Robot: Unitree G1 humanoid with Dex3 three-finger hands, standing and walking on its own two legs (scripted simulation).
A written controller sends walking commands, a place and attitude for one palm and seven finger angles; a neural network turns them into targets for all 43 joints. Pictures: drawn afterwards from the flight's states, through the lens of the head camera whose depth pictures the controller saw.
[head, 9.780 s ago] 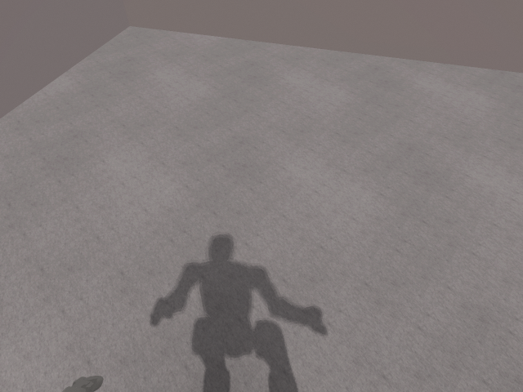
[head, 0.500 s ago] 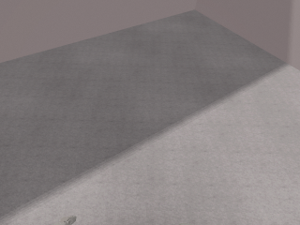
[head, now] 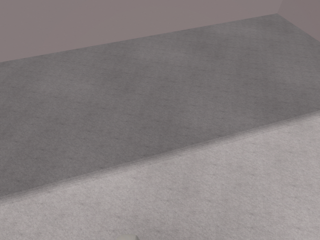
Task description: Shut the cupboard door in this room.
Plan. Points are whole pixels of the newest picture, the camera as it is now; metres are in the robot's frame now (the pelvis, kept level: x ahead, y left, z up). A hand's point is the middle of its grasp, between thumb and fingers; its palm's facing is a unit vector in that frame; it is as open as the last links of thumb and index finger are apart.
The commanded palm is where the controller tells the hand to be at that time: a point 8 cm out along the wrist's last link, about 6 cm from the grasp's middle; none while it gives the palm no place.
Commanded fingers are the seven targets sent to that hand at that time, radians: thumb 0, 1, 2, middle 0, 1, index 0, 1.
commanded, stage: turn or walk to find it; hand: left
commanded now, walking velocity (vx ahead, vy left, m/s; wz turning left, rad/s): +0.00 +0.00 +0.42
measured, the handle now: out of the picture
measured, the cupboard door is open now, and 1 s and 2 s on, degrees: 85 85 85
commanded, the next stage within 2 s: none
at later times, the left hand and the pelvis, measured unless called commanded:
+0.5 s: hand out of the picture +0.03 +0.25 -0.16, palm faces +0.23 -0.94 -0.26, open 7.4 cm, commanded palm none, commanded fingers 0.00 0.90 0.90 -0.20 -0.30 -0.20 -0.30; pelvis -0.02 +0.03 +0.00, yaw +11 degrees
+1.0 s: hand out of the picture -0.09 +0.18 -0.16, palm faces +0.44 -0.86 -0.25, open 7.4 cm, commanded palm none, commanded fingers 0.00 0.90 0.90 -0.20 -0.30 -0.20 -0.30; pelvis -0.05 -0.01 +0.00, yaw +25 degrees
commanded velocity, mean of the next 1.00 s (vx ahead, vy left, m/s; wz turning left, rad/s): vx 0.00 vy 0.00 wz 0.42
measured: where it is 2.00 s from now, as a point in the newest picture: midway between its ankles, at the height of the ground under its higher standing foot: outside the picture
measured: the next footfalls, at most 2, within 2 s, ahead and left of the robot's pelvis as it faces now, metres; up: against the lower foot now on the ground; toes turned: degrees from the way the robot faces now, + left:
left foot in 0.12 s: +0.01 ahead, +0.14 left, +0.00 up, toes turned +8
right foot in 0.60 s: +0.04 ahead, -0.09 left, +0.00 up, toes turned +11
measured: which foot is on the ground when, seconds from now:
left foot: up 0.00-0.10, down 0.12-0.62, up 0.64-1.00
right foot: down 0.00-0.12, up 0.14-0.58, down 0.60-1.00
